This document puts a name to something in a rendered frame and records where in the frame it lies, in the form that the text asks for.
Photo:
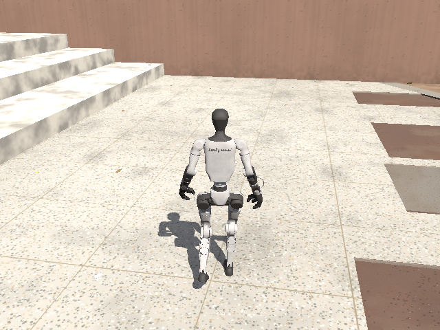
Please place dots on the robot right forearm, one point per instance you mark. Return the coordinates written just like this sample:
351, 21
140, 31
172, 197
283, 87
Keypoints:
254, 183

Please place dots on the left robot shin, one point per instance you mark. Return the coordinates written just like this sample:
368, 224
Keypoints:
204, 249

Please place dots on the robot left forearm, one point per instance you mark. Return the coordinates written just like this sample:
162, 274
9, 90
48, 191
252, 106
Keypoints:
185, 180

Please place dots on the robot right hand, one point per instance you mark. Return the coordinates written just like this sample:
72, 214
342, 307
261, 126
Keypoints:
255, 198

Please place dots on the right robot upper arm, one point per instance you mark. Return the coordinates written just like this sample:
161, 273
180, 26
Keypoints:
245, 156

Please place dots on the robot left hand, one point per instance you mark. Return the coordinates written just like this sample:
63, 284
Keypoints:
189, 190

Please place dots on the left robot upper arm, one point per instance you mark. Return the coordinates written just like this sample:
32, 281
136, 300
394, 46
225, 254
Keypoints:
194, 156

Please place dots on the humanoid robot torso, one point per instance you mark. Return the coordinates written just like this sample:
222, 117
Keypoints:
219, 160

